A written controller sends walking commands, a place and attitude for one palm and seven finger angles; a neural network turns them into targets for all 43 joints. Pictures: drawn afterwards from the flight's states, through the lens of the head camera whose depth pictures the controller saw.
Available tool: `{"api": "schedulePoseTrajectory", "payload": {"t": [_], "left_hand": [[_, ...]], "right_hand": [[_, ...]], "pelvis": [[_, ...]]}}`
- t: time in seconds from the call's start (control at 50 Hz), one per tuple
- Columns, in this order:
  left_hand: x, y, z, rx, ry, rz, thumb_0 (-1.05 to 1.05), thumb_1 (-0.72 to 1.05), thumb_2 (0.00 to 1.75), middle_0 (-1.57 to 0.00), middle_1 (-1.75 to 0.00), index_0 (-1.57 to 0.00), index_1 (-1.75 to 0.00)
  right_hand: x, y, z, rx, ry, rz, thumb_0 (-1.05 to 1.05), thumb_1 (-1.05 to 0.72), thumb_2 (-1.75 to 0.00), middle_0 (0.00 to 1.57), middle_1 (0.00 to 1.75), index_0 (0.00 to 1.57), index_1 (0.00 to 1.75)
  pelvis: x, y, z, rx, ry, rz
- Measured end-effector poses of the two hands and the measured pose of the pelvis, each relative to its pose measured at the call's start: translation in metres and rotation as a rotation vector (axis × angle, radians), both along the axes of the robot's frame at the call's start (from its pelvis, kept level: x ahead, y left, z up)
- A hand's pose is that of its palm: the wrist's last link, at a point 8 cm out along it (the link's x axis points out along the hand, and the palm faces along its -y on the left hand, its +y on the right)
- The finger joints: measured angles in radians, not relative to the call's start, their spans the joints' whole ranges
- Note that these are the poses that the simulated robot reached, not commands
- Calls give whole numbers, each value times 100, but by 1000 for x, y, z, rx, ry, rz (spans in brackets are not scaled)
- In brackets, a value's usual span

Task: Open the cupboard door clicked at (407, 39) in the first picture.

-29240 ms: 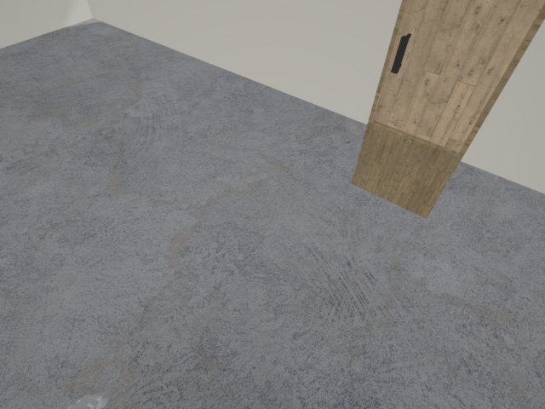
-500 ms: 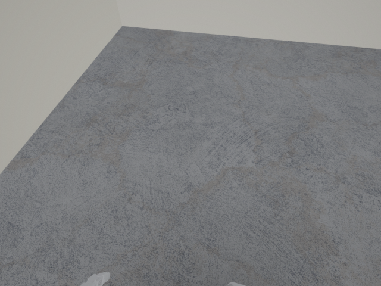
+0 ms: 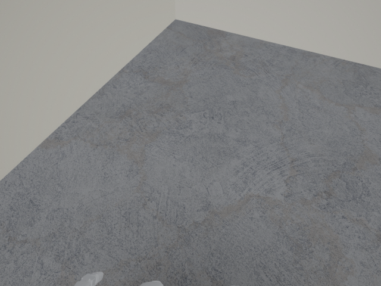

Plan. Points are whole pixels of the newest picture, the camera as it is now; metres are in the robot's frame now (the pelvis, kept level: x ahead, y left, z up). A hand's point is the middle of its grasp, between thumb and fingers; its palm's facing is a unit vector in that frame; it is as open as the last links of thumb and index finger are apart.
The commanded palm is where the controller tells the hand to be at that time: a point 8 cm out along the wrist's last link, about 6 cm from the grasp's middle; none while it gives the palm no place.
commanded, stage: turn to face it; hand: left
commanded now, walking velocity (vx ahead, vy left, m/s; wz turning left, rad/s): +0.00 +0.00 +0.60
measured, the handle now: out of the picture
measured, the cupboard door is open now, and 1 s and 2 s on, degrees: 46 46 46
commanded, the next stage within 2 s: none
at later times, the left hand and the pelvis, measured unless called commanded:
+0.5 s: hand out of the picture +0.04 +0.20 -0.17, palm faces +0.36 -0.90 -0.27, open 7.4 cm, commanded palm none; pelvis +0.04 -0.04 +0.00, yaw +20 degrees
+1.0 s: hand out of the picture -0.02 +0.14 -0.18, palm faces +0.63 -0.74 -0.22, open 7.4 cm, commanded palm none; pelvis +0.06 -0.07 +0.00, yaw +39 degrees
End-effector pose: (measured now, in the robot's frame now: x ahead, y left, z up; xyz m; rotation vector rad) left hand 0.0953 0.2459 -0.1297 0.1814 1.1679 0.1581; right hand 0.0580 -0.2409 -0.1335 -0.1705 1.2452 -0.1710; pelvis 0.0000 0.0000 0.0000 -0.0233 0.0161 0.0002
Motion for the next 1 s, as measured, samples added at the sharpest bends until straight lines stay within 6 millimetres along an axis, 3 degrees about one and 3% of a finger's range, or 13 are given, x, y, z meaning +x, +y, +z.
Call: {"api": "schedulePoseTrajectory", "payload": {"t": [0.08,0.18,0.28,0.36,0.48,0.62,0.72,0.82,0.92,1.0], "left_hand": [[-3,-9,4,43,-51,45,0,91,90,-20,-30,-20,-30],[-27,-18,11,39,-3,124,0,91,90,-20,-30,-20,-30],[-59,-20,1,5,68,199,0,90,90,-20,-30,-20,-30],[-83,-11,-19,-10,123,266,0,90,90,-20,-30,-20,-30],[-79,-6,-7,26,88,355,1,91,90,-20,-30,-20,-30],[-66,-25,9,98,-32,406,0,91,90,-20,-30,-20,-30],[-82,-52,15,74,1,471,0,91,90,-20,-30,-20,-30],[-102,-73,7,6,29,536,0,90,90,-20,-30,-20,-30],[-135,-77,-18,-48,60,632,0,90,90,-21,-30,-20,-30],[-150,-73,-18,-38,94,695,1,90,90,-20,-30,-20,-30]], "right_hand": [[29,-28,-7,3,-3,43,1,-91,-89,20,30,20,30],[74,-44,10,-23,-19,118,1,-91,-89,20,30,20,30],[124,-33,22,-44,-70,228,1,-91,-90,20,30,19,30],[157,-17,18,-65,-137,316,1,-91,-90,20,30,19,30],[160,-10,16,-55,-90,400,1,-91,-89,20,30,20,30],[172,-24,-9,4,-21,450,1,-90,-89,20,30,20,30],[192,-24,-2,10,-5,494,1,-91,-89,20,30,20,30],[213,-5,14,3,-26,569,1,-91,-89,20,30,20,30],[232,24,14,-24,-90,669,1,-91,-89,20,30,20,30],[234,33,19,-43,-90,726,1,-91,-89,20,30,20,30]], "pelvis": [[8,-21,-7,33,-1,62],[21,-30,5,54,-5,139],[31,-29,6,66,4,203],[35,-22,-9,37,7,258],[40,-37,-2,21,-3,339],[53,-67,-11,39,1,432],[58,-72,0,48,-9,506],[62,-71,7,64,5,567],[57,-61,-7,33,6,638],[57,-65,-3,23,4,685]]}}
